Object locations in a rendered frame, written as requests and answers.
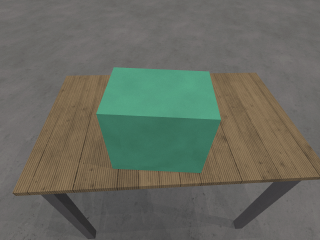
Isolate carton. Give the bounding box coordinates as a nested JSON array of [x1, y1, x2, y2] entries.
[[96, 67, 221, 173]]

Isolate table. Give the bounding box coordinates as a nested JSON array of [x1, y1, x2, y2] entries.
[[12, 72, 320, 239]]

